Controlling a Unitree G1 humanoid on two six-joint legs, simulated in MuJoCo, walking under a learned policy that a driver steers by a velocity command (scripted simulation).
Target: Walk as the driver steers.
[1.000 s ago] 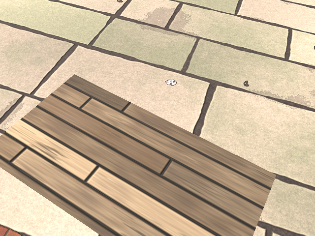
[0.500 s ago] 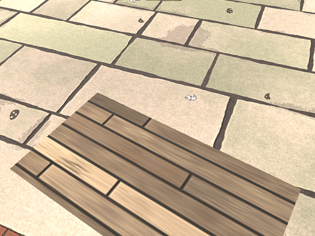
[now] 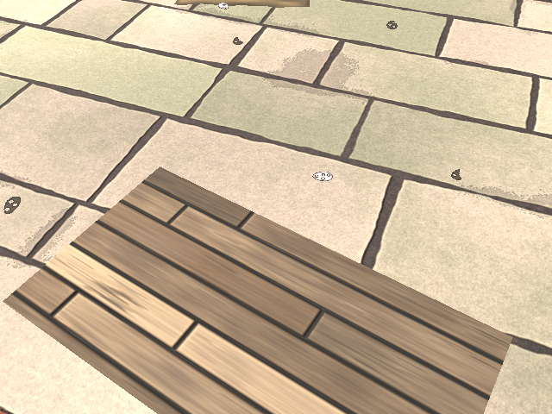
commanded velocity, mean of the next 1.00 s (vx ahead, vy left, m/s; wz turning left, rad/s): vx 0.21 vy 0.00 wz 0.00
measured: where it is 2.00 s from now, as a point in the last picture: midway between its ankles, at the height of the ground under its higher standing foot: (295, 345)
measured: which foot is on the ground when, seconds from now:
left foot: down 0.00-0.44, up 0.46-0.70, down 0.72-1.00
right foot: down 0.00-0.72, up 0.74-1.00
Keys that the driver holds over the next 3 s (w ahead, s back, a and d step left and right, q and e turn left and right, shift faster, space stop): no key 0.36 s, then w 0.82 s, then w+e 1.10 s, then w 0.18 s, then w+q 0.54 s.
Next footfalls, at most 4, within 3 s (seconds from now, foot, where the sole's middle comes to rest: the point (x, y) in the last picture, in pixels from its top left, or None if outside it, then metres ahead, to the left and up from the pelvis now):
0.72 left None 0.13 0.13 -0.78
1.34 right None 0.59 -0.04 -0.93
1.76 left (260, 325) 0.86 0.09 -0.93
2.28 right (361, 290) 0.98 -0.22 -0.93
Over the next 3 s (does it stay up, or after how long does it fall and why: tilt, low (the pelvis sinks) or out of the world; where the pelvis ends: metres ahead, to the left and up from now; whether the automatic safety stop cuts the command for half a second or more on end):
stays up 1.23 -0.30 -0.16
